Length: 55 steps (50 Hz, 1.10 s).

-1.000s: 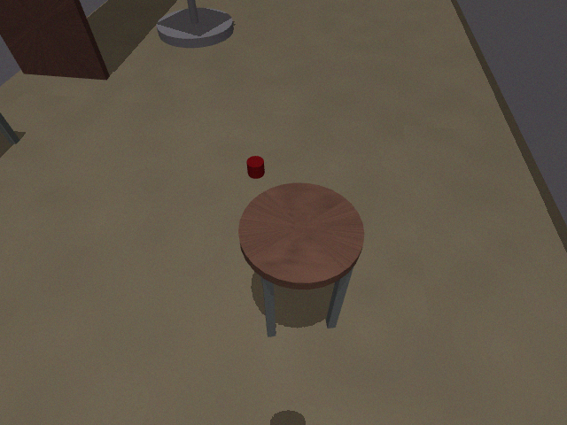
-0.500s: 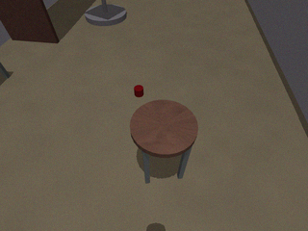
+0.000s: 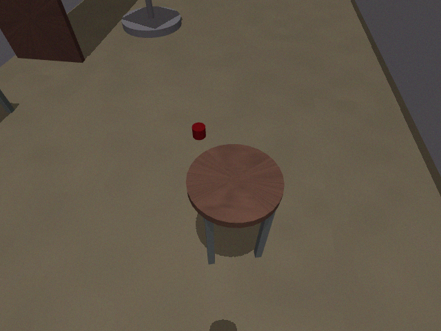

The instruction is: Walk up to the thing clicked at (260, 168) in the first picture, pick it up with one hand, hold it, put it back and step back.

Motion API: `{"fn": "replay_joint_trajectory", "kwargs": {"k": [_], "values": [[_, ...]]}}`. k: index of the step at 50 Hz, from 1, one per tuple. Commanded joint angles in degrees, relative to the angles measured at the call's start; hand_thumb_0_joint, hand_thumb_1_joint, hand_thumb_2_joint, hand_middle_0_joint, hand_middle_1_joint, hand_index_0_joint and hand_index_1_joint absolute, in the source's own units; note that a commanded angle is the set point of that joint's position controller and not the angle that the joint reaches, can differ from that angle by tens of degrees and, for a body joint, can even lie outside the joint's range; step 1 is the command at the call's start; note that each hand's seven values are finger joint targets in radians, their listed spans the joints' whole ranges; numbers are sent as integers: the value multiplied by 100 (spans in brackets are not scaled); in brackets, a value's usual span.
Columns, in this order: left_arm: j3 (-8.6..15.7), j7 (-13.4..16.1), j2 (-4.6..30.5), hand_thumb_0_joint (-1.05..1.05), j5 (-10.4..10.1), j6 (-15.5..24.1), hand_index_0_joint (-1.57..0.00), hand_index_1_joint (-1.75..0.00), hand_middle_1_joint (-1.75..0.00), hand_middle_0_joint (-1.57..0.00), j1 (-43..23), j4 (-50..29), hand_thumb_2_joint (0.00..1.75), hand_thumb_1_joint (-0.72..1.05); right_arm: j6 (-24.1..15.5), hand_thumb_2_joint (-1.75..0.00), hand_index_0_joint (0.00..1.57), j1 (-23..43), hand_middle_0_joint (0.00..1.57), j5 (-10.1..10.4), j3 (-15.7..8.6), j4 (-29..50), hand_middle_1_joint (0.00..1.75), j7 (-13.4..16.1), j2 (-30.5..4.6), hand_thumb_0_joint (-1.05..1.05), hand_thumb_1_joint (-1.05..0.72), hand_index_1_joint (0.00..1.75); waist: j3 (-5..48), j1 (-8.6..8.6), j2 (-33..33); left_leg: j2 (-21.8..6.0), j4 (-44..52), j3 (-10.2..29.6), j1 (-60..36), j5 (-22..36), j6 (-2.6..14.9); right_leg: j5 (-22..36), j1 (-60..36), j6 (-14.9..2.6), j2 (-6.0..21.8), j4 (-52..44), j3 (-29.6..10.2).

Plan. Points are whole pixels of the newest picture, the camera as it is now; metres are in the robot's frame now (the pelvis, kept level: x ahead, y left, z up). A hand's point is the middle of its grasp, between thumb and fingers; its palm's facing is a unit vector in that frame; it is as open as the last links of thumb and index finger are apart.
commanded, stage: stand
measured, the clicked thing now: (199, 131) +1.37 +0.19 -0.74
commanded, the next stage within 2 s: walk up in 0.12 s
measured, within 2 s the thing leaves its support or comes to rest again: neither
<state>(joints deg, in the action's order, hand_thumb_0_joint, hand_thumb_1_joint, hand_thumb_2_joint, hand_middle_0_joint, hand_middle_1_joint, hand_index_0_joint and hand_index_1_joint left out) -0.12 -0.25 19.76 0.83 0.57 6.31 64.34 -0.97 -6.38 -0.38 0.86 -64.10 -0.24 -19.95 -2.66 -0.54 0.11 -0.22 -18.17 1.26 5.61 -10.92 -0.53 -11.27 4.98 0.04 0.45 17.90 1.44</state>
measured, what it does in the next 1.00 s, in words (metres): steps on the spot, turning left: left foot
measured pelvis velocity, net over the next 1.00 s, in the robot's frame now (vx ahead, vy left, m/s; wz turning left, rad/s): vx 0.02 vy -0.06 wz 0.88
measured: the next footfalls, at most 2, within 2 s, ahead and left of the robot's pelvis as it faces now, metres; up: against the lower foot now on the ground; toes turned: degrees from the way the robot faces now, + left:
left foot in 0.72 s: -0.01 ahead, +0.08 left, +0.00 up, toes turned +40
right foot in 1.04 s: +0.18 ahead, -0.09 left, +0.00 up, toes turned +52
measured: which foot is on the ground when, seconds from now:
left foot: down 0.00-0.34, up 0.36-0.70, down 0.72-1.00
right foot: down 0.00-0.74, up 0.76-1.00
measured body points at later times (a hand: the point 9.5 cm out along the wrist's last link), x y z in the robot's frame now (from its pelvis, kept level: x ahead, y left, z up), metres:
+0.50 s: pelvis -0.01 -0.07 -0.01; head +0.04 -0.06 +0.44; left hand -0.01 +0.28 -0.11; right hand +0.17 -0.34 -0.13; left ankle -0.05 +0.08 -0.69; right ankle -0.01 -0.15 -0.75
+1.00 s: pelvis +0.02 -0.06 -0.02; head +0.05 -0.03 +0.42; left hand -0.16 +0.22 -0.13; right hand +0.34 -0.15 -0.11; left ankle -0.04 +0.05 -0.75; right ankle +0.15 -0.13 -0.73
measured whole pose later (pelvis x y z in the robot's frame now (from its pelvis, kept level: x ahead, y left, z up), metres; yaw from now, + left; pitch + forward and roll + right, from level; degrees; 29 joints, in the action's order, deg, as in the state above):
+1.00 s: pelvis +0.02 -0.06 -0.02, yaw +50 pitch -2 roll +0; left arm 3.2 -1.2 23.3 0.3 -0.9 14.3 41.4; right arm 1.8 -13.7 -3.2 -3.4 -34.2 -2.2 -22.9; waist -7.4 -0.7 0.0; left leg 4.7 -36.4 9.0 19.8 -14.7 0.5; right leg -26.6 22.7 -1.0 2.4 47.2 -0.4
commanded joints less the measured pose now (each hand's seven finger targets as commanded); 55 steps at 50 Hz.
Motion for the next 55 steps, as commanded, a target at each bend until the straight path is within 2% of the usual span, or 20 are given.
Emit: {"fn": "replay_joint_trajectory", "kwargs": {"k": [1,5,6,10,15,16,17,19,20,23,28,35,36,38,42,50,51,53,54,55], "values": [[230,90,1203,0,-35,123,-20,-30,-30,-20,-164,-305,90,90,-89,-90,20,211,20,2,-266,317,30,107,-1196,0,-90,30,372,15,-44,-699,221,464,-51,1132,161,948,-4,-138,719,-223,-497],[234,94,1195,0,-32,117,-20,-30,-30,-20,-199,-321,90,90,-78,-90,20,192,20,-2,-282,323,30,103,-1206,0,-90,30,363,36,24,-691,224,469,44,1027,161,930,-81,-164,741,-234,-514],[690,11,1725,0,-35,-23,-20,-30,-30,-20,-758,-821,90,90,24,-90,20,-387,20,30,-507,636,30,77,-1614,0,-90,30,-218,71,-206,-579,-51,1353,1313,2204,465,484,-380,-129,289,873,153],[715,-65,1151,0,-10,-259,-20,-30,-30,-20,-518,-1431,90,90,40,-90,20,-701,20,-97,-893,1131,30,181,-2036,0,-90,30,478,102,1221,-1582,282,3484,4,2593,1459,-2061,1290,-103,-225,2662,-625],[726,-101,1081,0,-7,-157,-20,-30,-30,-20,-177,-1785,90,90,59,-90,20,-238,20,-128,-788,1732,30,204,-1503,0,-90,30,773,-372,527,-600,-627,2403,706,1942,821,-1028,140,-217,-120,905,-633],[801,-54,1201,0,25,-142,-20,-30,-30,-20,237,-1705,90,90,87,-90,20,-104,20,-113,-720,1874,30,148,-1306,0,-90,30,831,-614,77,-178,-1086,1934,1453,1261,563,-367,-845,-233,79,63,-712],[891,6,1639,0,110,-134,-20,-30,-30,-20,435,-1725,90,90,116,-90,20,-235,20,-93,-603,2033,30,118,-953,0,-90,30,728,-660,-1190,554,-2013,1143,2734,-563,247,283,-1563,-481,1171,-305,-1610],[944,-34,1940,0,165,-152,-20,-30,-30,-20,-596,-2212,90,90,201,-90,20,-773,20,-206,-735,2047,30,161,-1301,0,-90,30,580,-190,-1363,55,-3656,365,2697,-1949,-2,-75,-55,-1703,2990,-517,-2547],[879,-53,1677,0,187,-89,-20,-30,-30,-20,-736,-2315,90,90,239,-90,20,-611,20,-208,-836,2036,30,92,-1520,0,-90,30,151,-97,-921,-129,-4124,464,2469,-1716,-8,135,448,-1782,2744,-473,-2292],[758,-39,1273,0,149,-33,-20,-30,-30,-20,-627,-2245,90,90,262,-90,20,-1101,20,-178,-753,2001,30,-159,-1221,0,-90,30,96,148,-825,-123,-3980,226,2571,-724,54,1691,-155,-910,1434,210,-450],[850,-108,1521,0,161,-16,-20,-30,-30,-20,272,-2442,90,90,305,-90,20,-547,20,-159,-707,2461,30,-302,-1111,0,-90,30,-55,-382,-961,-176,-2662,-321,2385,-580,68,1954,-611,-715,1556,300,2],[836,-127,1664,0,79,-63,-20,-30,-30,-20,236,-2841,90,90,253,-90,20,-1311,20,-196,-917,2626,30,-202,-1291,0,-90,30,489,179,-503,155,-1071,-791,490,-566,470,2213,233,-416,1710,1997,730],[777,-118,1454,0,32,-49,-20,-30,-30,-20,482,-2880,90,90,205,-90,20,-1714,20,-259,-1032,2623,30,-138,-1540,0,-90,30,892,386,243,55,-557,-62,-526,-419,811,2023,838,-133,1305,3540,975],[722,-145,1243,0,-6,-71,-20,-30,-30,-20,243,-3085,90,90,175,-90,20,-1610,20,-212,-1193,2888,30,-37,-2233,0,-90,30,967,466,1597,-1917,-226,3533,-893,1591,2207,-2639,2875,301,17,5143,205],[710,-139,1446,0,4,-68,-20,-30,-30,-20,650,-2862,90,90,178,-90,20,-923,20,-119,-952,3270,30,59,-1597,0,-90,30,247,55,700,-1057,-443,1732,266,1003,1276,-2056,2393,7,513,4072,-294],[719,130,1337,0,-108,125,-20,-30,-30,-20,1713,-2598,90,90,227,-90,20,-504,20,-279,-1026,3703,30,-142,-1653,0,-90,30,795,-188,906,-313,-1672,1851,1375,2336,1051,-643,698,-126,-145,1811,175],[795,184,1560,0,-44,189,-20,-30,-30,-20,1993,-2541,90,90,262,-90,20,-276,20,-229,-960,3820,30,-146,-1471,0,-90,30,800,-470,410,24,-2173,1730,2032,1505,772,-166,111,-180,104,1053,-100],[1007,276,2526,0,145,240,-20,-30,-30,-20,1482,-2820,90,90,320,-90,20,-768,20,-243,-838,3826,30,-113,-1061,0,-90,30,464,-172,-1457,806,-4346,642,3283,-2230,62,540,244,-1124,3047,-164,-3061],[986,274,2602,0,92,227,-20,-30,-30,-20,955,-2945,90,90,409,-90,20,-909,20,-279,-989,3677,30,-92,-1515,0,-90,30,390,8,-1157,369,-5196,922,3041,-2294,64,209,925,-1832,3440,-274,-3588],[964,296,2359,0,60,254,-20,-30,-30,-20,832,-2975,90,90,427,-90,20,-798,20,-263,-1073,3592,30,-141,-1714,0,-90,30,14,34,-696,155,-5545,1018,3014,-1936,-29,232,1208,-1895,3193,-108,-2835]]}}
